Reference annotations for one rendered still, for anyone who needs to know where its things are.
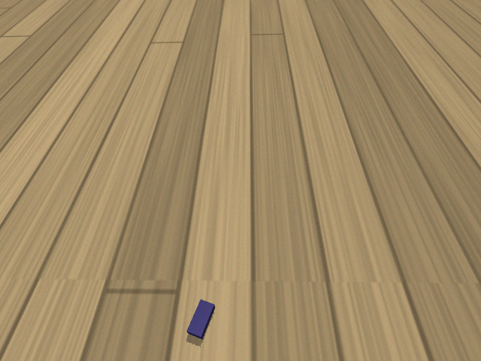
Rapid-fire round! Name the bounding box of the small box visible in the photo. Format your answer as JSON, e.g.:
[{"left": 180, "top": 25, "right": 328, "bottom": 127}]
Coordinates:
[{"left": 187, "top": 299, "right": 215, "bottom": 339}]

